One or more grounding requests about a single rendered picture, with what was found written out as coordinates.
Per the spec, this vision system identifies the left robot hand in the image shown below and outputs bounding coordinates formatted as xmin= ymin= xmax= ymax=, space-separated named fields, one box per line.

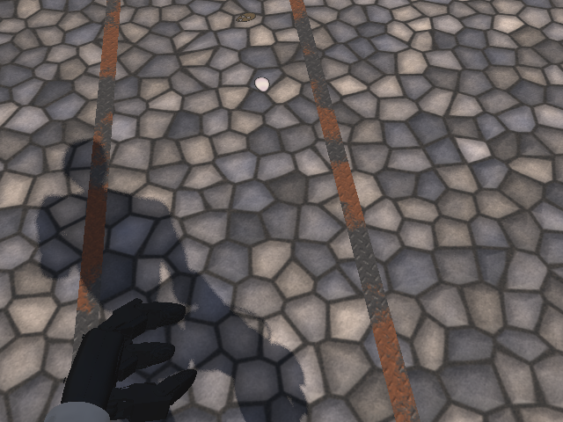
xmin=61 ymin=298 xmax=197 ymax=422

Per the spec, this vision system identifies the robot left forearm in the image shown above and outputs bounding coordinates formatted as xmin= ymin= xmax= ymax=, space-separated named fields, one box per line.
xmin=44 ymin=402 xmax=110 ymax=422

